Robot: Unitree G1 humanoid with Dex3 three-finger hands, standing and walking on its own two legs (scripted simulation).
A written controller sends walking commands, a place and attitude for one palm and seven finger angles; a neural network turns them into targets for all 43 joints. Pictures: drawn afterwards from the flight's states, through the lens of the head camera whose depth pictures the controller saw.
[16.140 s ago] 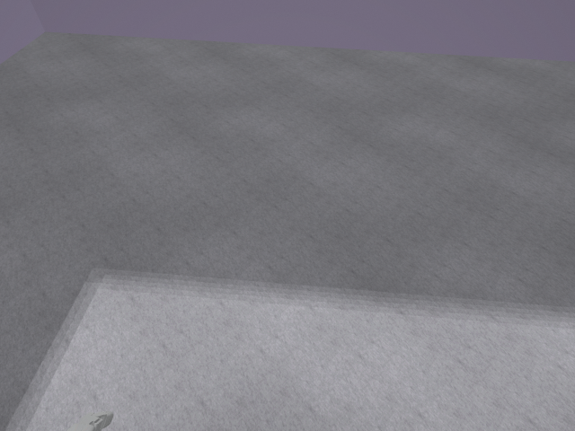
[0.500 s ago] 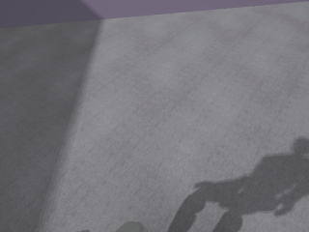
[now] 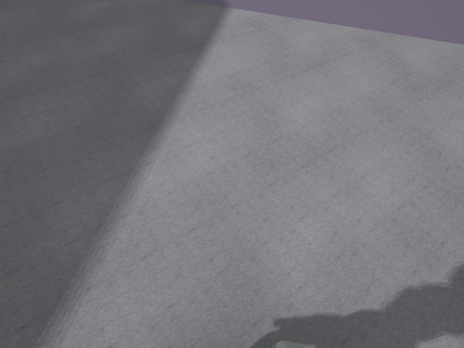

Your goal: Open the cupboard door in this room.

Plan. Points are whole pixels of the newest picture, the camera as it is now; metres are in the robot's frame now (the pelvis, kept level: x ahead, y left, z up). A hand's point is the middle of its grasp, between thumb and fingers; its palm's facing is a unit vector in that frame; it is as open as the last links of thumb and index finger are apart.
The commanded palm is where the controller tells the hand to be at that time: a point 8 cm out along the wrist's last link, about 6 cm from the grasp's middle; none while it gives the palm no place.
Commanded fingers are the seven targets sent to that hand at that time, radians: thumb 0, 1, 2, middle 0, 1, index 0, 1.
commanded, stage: turn or walk to find it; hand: left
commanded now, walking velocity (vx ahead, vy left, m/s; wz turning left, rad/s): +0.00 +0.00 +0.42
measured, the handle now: out of the picture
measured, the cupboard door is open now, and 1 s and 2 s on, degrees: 0 0 0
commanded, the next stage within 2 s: none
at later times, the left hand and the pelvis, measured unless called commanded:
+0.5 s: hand out of the picture +0.00 +0.15 -0.15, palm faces +0.25 -0.93 -0.27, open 7.4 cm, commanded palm none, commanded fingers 0.00 0.90 0.90 -0.20 -0.30 -0.20 -0.30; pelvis -0.01 -0.05 +0.00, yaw +13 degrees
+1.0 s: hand out of the picture -0.04 +0.20 -0.16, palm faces +0.45 -0.85 -0.26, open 7.4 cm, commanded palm none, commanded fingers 0.00 0.90 0.90 -0.20 -0.30 -0.20 -0.30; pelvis -0.03 -0.03 +0.00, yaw +25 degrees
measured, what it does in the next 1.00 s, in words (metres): steps on the spot, turning left: right foot, then left foot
